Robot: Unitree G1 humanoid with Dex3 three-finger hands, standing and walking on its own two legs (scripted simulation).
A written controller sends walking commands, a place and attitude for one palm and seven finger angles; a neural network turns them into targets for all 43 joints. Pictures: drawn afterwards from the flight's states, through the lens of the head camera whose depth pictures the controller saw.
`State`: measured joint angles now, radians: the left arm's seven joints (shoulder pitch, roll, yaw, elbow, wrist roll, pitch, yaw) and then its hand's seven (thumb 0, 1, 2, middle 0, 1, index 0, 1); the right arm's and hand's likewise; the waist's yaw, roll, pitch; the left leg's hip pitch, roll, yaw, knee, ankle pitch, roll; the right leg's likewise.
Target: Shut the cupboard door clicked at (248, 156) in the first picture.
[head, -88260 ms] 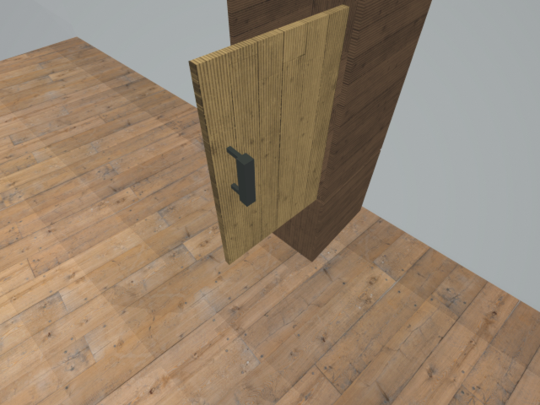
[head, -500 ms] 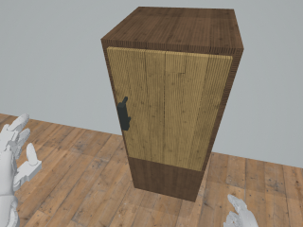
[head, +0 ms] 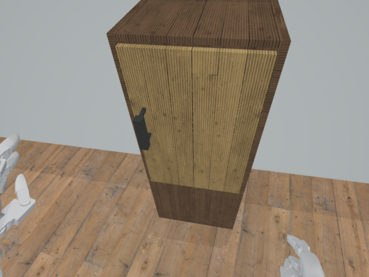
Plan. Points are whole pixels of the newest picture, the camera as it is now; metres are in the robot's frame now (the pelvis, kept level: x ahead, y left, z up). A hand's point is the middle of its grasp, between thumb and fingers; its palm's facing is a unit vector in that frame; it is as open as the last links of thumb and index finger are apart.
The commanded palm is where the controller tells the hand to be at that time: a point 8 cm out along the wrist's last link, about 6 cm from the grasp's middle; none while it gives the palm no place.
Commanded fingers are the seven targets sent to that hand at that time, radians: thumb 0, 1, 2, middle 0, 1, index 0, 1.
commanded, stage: step back with the hand held close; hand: left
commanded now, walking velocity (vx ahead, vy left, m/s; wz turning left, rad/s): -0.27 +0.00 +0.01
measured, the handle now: (144, 128) +0.52 +0.16 +0.00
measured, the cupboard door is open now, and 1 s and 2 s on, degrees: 0 0 0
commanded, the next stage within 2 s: stop stepping back and stand still in 0.98 s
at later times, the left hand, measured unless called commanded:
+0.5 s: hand out of the picture +0.13 +0.28 +0.16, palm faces +0.48 -0.77 -0.42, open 7.4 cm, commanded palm +0.07 +0.31 +0.18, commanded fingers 0.00 0.90 0.90 -0.20 -0.30 -0.20 -0.30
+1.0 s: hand out of the picture +0.08 +0.26 +0.16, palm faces +0.34 -0.83 -0.44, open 7.4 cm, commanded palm +0.00 +0.30 +0.18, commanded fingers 0.00 0.90 0.90 -0.20 -0.30 -0.20 -0.30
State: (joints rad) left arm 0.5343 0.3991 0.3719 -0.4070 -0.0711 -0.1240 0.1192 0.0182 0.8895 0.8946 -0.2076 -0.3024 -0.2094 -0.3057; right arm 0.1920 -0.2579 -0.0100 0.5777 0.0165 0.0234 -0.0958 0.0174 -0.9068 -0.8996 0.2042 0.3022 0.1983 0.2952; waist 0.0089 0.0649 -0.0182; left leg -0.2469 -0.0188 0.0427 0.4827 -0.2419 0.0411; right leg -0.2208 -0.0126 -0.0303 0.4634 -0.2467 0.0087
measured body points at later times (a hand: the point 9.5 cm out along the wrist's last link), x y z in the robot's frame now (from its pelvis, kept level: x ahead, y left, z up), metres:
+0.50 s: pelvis -0.07 +0.01 -0.02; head -0.07 +0.02 +0.43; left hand +0.10 +0.31 +0.18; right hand +0.09 -0.23 -0.09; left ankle +0.01 +0.09 -0.74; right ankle +0.00 -0.12 -0.74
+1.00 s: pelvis -0.15 +0.01 -0.01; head -0.11 +0.04 +0.44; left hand +0.05 +0.30 +0.18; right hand +0.05 -0.21 -0.08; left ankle +0.01 +0.09 -0.74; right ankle -0.25 -0.13 -0.74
